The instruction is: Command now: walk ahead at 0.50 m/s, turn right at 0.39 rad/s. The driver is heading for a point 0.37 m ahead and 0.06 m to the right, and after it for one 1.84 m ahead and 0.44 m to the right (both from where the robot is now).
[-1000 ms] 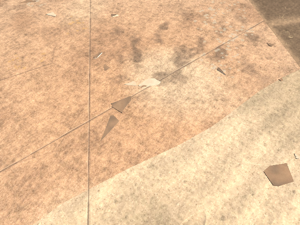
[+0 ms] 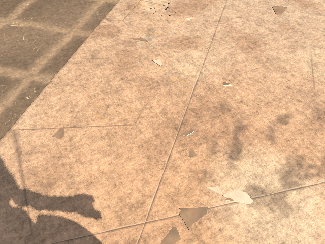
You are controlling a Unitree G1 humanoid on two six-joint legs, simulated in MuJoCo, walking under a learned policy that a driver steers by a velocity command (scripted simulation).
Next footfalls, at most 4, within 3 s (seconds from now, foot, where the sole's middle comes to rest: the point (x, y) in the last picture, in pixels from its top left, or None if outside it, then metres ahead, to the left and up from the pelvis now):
0.26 right None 0.18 -0.20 -0.77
0.72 left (213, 231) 0.61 -0.18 -0.77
1.18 right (242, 146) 1.08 -0.39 -0.77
1.62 left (207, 89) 1.55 -0.25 -0.77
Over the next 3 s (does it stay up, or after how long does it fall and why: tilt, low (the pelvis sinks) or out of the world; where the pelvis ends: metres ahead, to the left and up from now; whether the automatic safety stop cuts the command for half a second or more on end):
stays up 2.65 -0.67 -0.02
